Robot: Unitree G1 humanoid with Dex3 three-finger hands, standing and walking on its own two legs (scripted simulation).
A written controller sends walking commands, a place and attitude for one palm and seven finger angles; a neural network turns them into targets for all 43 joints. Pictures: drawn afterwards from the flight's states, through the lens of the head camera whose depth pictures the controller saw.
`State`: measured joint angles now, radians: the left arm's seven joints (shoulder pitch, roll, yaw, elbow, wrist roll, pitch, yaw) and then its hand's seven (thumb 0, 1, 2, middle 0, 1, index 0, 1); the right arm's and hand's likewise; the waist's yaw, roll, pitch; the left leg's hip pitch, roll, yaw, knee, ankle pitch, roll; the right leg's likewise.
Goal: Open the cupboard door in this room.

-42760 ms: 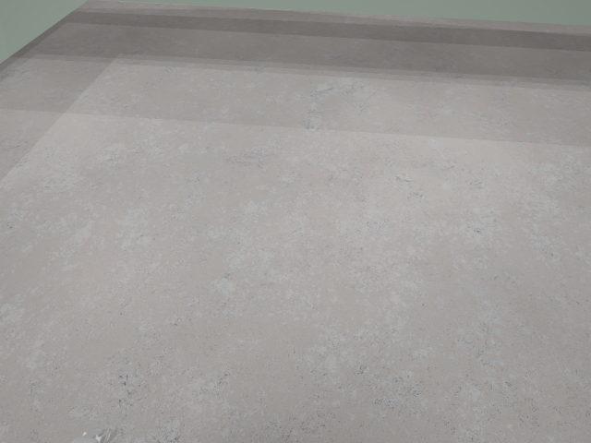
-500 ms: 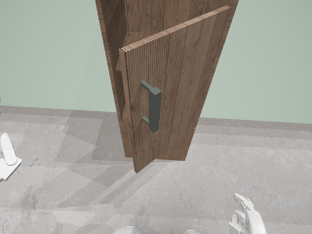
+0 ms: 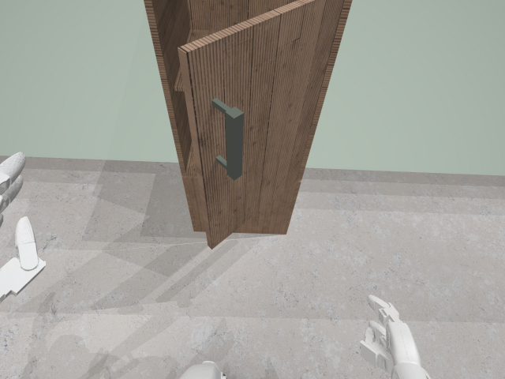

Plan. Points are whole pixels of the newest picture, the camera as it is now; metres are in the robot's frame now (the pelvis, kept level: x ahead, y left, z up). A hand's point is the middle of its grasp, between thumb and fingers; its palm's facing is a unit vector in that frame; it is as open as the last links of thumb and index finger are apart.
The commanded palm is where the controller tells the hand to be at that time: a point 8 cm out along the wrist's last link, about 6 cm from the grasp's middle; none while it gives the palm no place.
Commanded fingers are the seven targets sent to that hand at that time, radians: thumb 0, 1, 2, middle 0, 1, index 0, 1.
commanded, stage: stop stepping back and stand still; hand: left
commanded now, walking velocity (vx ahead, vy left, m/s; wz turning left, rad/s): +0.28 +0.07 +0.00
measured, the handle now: (227, 141) +0.49 +0.09 +0.08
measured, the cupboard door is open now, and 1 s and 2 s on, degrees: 45 45 45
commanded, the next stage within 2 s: let the arm hang, fingers relaxed in 1.14 s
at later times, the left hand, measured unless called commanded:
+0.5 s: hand out of the picture +0.09 +0.27 +0.16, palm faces +0.51 -0.78 -0.38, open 7.5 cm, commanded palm +0.04 +0.30 +0.18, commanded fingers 0.00 0.90 0.90 -0.20 -0.30 -0.20 -0.30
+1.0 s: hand out of the picture +0.08 +0.29 +0.15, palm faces +0.46 -0.77 -0.44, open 7.5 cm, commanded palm +0.02 +0.32 +0.18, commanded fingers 0.00 0.90 0.90 -0.20 -0.30 -0.20 -0.30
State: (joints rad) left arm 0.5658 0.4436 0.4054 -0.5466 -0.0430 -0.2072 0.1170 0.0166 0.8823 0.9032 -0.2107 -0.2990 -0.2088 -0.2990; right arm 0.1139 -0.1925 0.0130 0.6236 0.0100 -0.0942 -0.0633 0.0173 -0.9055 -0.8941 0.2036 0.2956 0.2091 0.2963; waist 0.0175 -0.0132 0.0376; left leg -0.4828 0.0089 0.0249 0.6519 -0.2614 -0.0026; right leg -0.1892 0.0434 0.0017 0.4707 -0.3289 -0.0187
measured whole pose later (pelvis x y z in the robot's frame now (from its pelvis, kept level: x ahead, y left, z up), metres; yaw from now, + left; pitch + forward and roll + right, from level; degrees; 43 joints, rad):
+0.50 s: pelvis -0.09 -0.01 +0.00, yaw +3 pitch -1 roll +0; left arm 0.51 0.35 0.37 -0.41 -0.02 -0.18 0.16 0.02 0.88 0.90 -0.21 -0.30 -0.21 -0.30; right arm 0.30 -0.22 0.01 0.70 -0.01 -0.12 -0.08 0.02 -0.91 -0.89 0.20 0.30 0.21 0.30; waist 0.01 -0.02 -0.06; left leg -0.30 0.02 0.03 0.63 -0.34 0.02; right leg -0.21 0.02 -0.07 0.48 -0.25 -0.04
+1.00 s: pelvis -0.11 +0.01 +0.01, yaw +3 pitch -1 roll -1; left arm 0.53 0.37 0.38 -0.41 -0.02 -0.20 0.14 0.02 0.88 0.90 -0.21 -0.30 -0.21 -0.30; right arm 0.22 -0.20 0.02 0.65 -0.01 -0.16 -0.07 0.02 -0.91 -0.89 0.20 0.30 0.21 0.30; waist 0.01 -0.01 0.02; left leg -0.24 0.01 0.05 0.47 -0.20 0.02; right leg -0.21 0.00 -0.05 0.43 -0.19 -0.01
